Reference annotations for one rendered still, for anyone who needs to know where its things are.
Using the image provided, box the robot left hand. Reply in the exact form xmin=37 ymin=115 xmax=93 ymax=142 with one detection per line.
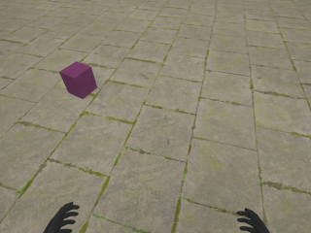
xmin=43 ymin=202 xmax=80 ymax=233

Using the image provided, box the robot right hand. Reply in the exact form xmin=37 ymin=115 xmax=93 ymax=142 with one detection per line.
xmin=237 ymin=208 xmax=270 ymax=233

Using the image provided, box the carton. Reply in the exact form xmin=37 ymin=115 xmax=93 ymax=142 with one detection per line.
xmin=59 ymin=61 xmax=97 ymax=99

